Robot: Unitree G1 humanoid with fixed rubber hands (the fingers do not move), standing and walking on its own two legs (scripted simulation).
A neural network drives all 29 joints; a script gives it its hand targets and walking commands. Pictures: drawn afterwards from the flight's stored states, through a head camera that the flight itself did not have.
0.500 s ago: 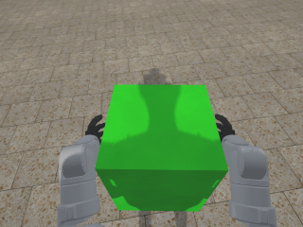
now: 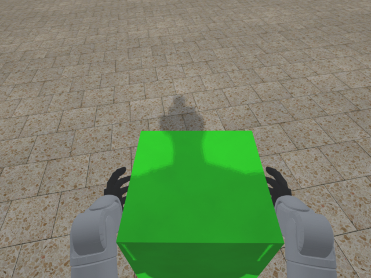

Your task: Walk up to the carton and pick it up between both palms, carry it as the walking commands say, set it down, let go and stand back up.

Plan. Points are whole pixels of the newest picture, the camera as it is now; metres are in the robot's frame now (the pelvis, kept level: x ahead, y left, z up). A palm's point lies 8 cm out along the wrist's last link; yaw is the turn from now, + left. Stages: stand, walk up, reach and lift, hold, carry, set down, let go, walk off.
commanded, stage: carry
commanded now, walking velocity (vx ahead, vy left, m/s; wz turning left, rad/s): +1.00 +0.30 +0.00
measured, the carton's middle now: (196, 213) +0.27 +0.01 +0.00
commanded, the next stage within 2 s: none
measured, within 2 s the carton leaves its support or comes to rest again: neither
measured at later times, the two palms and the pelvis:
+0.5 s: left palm (87, 103) +0.55 +0.31 +0.10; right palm (201, 92) +0.60 -0.02 +0.10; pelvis +0.32 +0.10 +0.02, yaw +6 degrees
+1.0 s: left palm (86, 75) +0.73 +0.37 +0.09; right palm (182, 70) +0.75 +0.04 +0.09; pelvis +0.47 +0.19 +0.01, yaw +4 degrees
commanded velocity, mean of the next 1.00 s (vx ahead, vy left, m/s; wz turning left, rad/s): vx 0.16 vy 0.05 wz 0.00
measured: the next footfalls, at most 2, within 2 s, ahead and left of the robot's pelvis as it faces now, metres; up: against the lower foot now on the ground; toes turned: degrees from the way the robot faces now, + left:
right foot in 0.24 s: +0.33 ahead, -0.01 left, +0.00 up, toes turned -9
left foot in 0.58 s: +0.53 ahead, +0.27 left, +0.00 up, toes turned +10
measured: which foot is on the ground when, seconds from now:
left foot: down 0.00-0.28, up 0.30-0.56, down 0.58-1.00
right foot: up 0.00-0.22, down 0.24-0.60, up 0.62-0.80, down 0.82-1.00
